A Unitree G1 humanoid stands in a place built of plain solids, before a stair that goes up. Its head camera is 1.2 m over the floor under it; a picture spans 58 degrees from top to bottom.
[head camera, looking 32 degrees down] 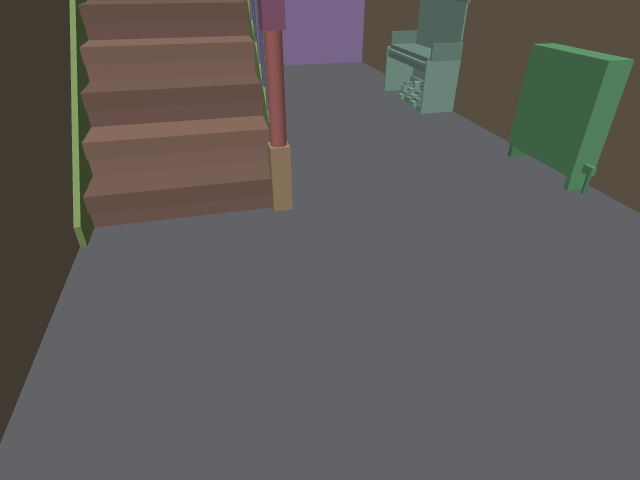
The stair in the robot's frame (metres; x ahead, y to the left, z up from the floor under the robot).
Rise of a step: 0.21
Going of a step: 0.25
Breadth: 1.02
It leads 14 degrees to the left of straight ahead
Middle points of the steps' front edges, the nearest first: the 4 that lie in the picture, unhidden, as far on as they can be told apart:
2.14 0.75 0.20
2.39 0.79 0.40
2.63 0.86 0.61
2.87 0.92 0.81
